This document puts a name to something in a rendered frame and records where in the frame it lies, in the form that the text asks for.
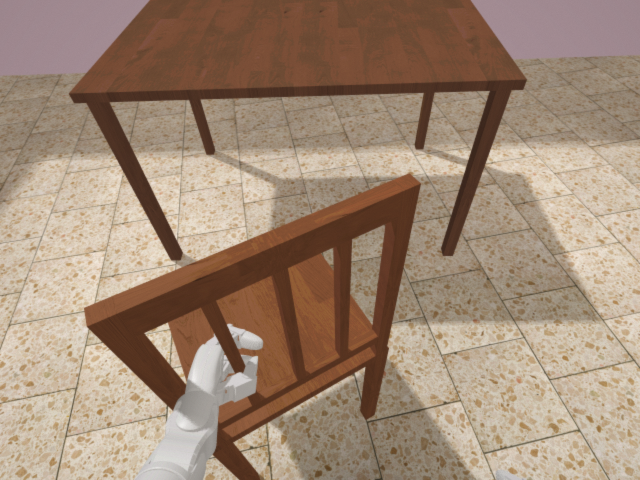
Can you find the chair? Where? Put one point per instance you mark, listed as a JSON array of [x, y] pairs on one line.
[[279, 287]]

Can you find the left robot hand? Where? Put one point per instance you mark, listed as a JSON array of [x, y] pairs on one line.
[[210, 366]]

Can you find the robot left forearm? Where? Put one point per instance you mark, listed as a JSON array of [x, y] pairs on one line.
[[190, 440]]

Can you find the table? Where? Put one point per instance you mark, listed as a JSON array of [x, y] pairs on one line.
[[227, 49]]

